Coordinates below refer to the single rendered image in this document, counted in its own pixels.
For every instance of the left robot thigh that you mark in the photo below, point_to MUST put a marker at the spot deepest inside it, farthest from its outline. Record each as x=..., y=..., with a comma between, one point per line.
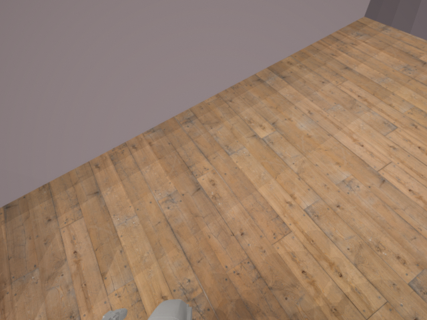
x=173, y=309

